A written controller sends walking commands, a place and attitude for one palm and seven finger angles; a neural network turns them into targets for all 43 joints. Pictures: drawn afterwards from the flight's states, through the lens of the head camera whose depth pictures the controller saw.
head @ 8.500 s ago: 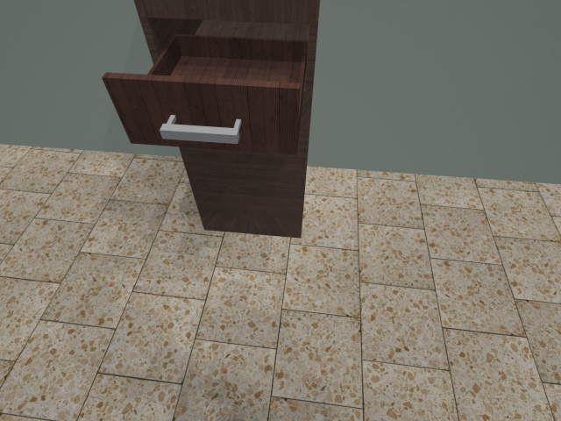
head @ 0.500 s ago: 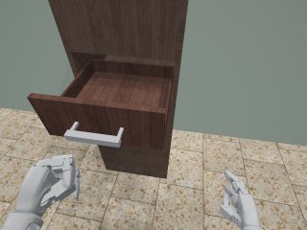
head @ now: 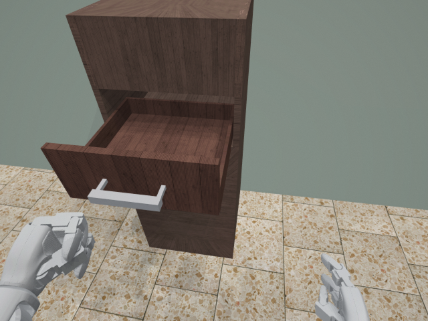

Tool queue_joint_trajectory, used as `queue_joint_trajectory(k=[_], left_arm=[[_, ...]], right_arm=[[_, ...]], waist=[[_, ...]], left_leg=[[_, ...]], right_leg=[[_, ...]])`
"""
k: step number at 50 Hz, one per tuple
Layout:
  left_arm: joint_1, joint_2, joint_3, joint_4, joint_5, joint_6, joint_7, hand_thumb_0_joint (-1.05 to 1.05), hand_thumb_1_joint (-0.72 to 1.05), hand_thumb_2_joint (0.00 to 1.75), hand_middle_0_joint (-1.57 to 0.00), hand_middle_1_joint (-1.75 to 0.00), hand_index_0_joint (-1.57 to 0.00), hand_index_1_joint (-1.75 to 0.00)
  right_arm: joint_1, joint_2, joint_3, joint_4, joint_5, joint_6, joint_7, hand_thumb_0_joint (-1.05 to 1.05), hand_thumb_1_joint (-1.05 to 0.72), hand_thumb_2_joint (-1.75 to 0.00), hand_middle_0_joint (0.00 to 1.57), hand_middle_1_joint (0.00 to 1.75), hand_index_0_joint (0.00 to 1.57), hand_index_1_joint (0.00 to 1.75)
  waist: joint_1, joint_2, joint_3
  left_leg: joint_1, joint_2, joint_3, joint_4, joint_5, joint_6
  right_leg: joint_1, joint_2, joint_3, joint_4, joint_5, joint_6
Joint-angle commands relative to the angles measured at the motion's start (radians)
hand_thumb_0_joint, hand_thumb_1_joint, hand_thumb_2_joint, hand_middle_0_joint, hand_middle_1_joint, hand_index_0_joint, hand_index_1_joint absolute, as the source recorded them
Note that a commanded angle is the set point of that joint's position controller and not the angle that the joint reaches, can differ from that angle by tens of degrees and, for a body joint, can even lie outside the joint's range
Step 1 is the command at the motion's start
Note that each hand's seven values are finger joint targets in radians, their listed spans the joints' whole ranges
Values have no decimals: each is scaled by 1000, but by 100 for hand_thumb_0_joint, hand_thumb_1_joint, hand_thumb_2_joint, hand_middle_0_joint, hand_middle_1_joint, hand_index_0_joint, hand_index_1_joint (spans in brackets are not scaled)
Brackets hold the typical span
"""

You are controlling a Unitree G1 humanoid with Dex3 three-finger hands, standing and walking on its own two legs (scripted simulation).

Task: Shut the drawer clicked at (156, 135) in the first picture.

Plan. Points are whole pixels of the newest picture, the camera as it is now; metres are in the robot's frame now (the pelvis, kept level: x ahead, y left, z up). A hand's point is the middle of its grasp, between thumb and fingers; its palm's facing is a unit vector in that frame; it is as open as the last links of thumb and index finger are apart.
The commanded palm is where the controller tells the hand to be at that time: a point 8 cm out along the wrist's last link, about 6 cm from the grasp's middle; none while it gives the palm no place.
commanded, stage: raise the hand and make a fist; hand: left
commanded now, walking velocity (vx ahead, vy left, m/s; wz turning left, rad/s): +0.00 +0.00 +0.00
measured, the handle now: (129, 193) +0.35 +0.24 +0.05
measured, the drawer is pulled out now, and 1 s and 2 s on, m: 0.27 0.27 0.27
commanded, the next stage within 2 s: bring the fist close to the handle in 0.14 s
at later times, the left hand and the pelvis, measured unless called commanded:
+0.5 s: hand (93, 247) +0.19 +0.22 +0.11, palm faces +0.06 -0.99 -0.10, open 3.3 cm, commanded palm +0.15 +0.27 +0.12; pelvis +0.00 -0.01 +0.00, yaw +0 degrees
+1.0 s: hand (115, 238) +0.23 +0.21 +0.07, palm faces +0.01 -1.00 -0.07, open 3.3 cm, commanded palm +0.20 +0.26 +0.07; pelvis +0.00 +0.01 -0.01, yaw +0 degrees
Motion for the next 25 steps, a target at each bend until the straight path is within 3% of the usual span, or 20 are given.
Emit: queue_joint_trajectory(k=[1,5,8,9,10,12,13,15,17,19,21,25], left_arm=[[-144,164,117,-188,-30,-110,7,0,90,90,-140,-160,-140,-160],[-137,197,153,-118,-40,-111,-11,0,90,90,-140,-160,-140,-160],[-187,211,160,-84,-46,-98,-30,0,90,90,-140,-160,-140,-160],[-196,217,167,-91,-49,-101,-34,0,90,90,-140,-160,-140,-160],[-169,232,198,-77,-58,-100,-34,0,90,90,-140,-160,-140,-160],[-147,228,205,-84,-62,-107,-45,0,90,90,-140,-160,-140,-160],[-160,206,178,-72,-63,-108,-52,0,90,90,-140,-160,-140,-160],[-159,206,191,-19,-68,-114,-51,0,90,90,-140,-160,-140,-160],[-161,178,160,5,-67,-122,-61,0,90,90,-140,-160,-140,-160],[-208,170,128,-4,-56,-140,-63,0,90,90,-140,-160,-140,-160],[-221,201,149,-10,-41,-157,-52,0,90,90,-140,-160,-140,-160],[-246,205,148,4,-25,-195,-44,0,90,90,-140,-160,-140,-160]], right_arm=[[-162,-96,-42,-166,3,-82,-11,0,-90,-90,20,30,20,30],[-166,-105,-49,-154,4,-102,-20,0,-90,-90,20,30,20,30],[-163,-108,-47,-151,7,-101,-24,0,-90,-90,20,30,20,30],[-161,-110,-48,-153,6,-105,-26,0,-90,-90,20,30,20,30],[-169,-110,-49,-147,3,-105,-28,0,-90,-90,20,30,20,30],[-160,-109,-51,-150,4,-105,-24,0,-90,-90,20,30,20,30],[-162,-111,-48,-150,3,-107,-24,0,-90,-90,20,30,20,30],[-156,-116,-52,-134,0,-107,-26,0,-90,-90,20,30,20,30],[-141,-119,-58,-135,0,-106,-26,0,-90,-90,20,30,20,30],[-138,-121,-60,-136,-2,-111,-25,0,-90,-90,20,30,20,30],[-131,-124,-66,-130,-9,-111,-25,0,-90,-90,20,30,20,30],[-126,-123,-67,-121,-16,-103,-22,0,-90,-90,20,30,20,30]], waist=[[-4,22,10],[2,-24,0],[-3,-17,17],[-3,-15,-5],[5,-42,-5],[7,-42,-42],[0,-18,-28],[-2,-56,-5],[-11,-79,-15],[-19,-54,-7],[-16,-51,-35],[-18,-9,-56]], left_leg=[[-19,-17,-49,-114,87,11],[-22,-14,-46,-93,90,16],[-32,-15,-42,-89,79,16],[-23,-16,-42,-83,90,17],[-32,-12,-44,-73,100,15],[-22,-15,-39,-71,133,16],[-26,-16,-37,-69,129,14],[-40,-14,-41,-60,129,13],[-46,-17,-38,-55,133,14],[-45,-21,-36,-52,121,18],[-43,-21,-37,-46,144,20],[-47,-23,-32,-38,168,21]], right_leg=[[-34,-4,80,-141,-3,23],[-23,-18,126,-167,-27,31],[-32,-26,146,-180,-56,38],[-22,-31,152,-177,-43,40],[-9,-36,169,-184,-33,44],[7,-38,161,-169,33,51],[-5,-38,161,-163,38,51],[-16,-38,162,-162,44,54],[-26,-40,161,-152,71,62],[-46,-37,154,-144,39,56],[-31,-39,153,-130,69,53],[-25,-37,136,-102,107,45]])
